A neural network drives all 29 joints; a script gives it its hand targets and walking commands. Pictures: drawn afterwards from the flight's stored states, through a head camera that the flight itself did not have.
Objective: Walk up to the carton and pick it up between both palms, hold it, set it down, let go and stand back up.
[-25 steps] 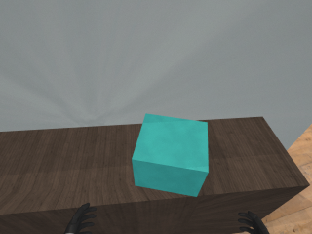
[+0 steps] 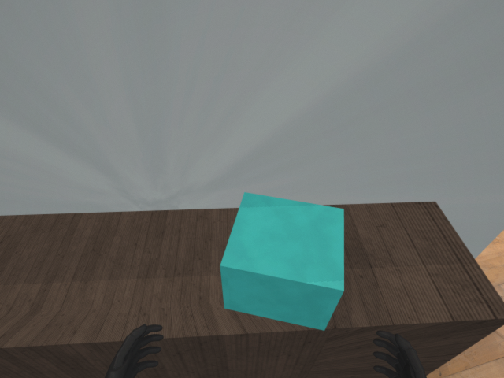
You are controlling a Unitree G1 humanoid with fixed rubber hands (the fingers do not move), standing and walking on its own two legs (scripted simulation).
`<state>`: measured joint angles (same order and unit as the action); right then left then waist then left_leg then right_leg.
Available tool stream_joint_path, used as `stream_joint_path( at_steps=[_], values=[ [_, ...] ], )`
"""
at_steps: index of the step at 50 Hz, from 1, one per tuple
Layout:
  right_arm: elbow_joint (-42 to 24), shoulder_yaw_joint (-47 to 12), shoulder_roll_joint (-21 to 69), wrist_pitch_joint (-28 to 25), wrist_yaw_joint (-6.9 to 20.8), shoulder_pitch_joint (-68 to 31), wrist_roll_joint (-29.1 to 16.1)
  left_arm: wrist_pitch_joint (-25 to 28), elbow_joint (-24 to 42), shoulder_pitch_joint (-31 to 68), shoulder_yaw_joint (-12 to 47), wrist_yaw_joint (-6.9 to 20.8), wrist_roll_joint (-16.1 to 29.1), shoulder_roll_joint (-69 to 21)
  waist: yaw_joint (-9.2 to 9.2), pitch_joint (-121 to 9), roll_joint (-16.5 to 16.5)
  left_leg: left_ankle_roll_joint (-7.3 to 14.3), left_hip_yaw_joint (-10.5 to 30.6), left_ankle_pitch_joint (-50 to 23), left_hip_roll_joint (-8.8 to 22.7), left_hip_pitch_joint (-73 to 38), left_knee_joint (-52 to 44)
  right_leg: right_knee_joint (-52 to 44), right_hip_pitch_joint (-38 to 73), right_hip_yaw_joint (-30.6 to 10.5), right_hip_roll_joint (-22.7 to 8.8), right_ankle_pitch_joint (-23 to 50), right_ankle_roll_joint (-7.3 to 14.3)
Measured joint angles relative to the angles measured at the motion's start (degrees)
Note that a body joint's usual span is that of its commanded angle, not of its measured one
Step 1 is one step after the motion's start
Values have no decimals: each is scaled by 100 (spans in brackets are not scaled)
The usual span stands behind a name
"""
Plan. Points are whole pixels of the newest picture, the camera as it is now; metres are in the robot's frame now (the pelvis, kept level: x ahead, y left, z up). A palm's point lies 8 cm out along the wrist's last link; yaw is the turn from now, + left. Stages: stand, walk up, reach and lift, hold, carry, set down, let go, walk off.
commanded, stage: reach and lift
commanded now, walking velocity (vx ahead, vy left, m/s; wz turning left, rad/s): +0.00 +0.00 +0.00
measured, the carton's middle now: (283, 259) +0.38 -0.03 -0.06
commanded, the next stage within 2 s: none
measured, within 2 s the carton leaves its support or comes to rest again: neither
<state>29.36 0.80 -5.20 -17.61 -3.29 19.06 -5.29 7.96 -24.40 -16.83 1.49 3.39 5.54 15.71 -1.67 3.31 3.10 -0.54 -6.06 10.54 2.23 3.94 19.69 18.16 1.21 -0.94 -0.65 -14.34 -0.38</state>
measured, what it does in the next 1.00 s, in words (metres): stands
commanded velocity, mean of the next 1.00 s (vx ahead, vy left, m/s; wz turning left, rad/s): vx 0.00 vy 0.00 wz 0.00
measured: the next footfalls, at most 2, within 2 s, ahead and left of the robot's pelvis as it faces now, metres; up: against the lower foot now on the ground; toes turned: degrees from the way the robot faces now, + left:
none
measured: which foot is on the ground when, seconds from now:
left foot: down 0.00-1.00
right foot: down 0.00-1.00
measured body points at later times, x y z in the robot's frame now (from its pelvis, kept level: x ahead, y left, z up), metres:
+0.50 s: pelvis -0.01 +0.00 +0.00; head -0.01 +0.02 +0.45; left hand +0.17 +0.22 -0.03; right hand +0.19 -0.19 -0.02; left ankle +0.01 +0.12 -0.75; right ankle -0.04 -0.13 -0.75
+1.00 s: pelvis +0.01 +0.00 +0.00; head +0.02 +0.00 +0.45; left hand +0.27 +0.21 +0.02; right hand +0.25 -0.20 +0.02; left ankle +0.01 +0.12 -0.75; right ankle -0.04 -0.13 -0.75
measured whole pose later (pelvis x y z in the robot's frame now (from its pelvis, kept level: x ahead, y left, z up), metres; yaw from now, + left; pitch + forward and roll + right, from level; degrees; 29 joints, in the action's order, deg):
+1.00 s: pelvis +0.01 +0.00 +0.00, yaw +0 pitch -3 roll +0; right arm 10.3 -2.1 -6.5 -5.5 -9.4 10.2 -10.7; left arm 1.5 -11.6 -6.4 1.7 3.3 11.3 15.7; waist -0.3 3.0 1.2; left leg -0.7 -5.7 10.7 2.2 5.2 18.8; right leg 17.1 0.1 -0.7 -0.5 -14.4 -0.3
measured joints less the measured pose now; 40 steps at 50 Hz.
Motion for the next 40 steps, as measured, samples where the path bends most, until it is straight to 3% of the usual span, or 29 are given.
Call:
stream_joint_path(
  at_steps=[13,22,31,40],
  values=[
    [-460,-69,237,-328,-142,230,-191,676,458,-317,252,56,305,45,-46,30,-94,8,62,36,2,133,162,131,-94,57,1,-40,3],
    [-623,-40,302,-401,-221,6,-135,1055,355,-92,453,33,585,150,-41,9,-98,24,98,104,-6,323,363,390,-296,85,-11,-153,0],
    [-609,-42,226,-82,-276,-465,-305,808,534,233,502,-108,640,163,6,13,-48,10,124,133,-10,321,367,342,-261,108,-11,-161,11],
    [-1178,-117,61,533,-425,-702,-381,173,812,604,382,-92,700,138,99,-65,-141,14,85,107,-27,221,176,160,-181,73,-23,-126,-4]
  ],
)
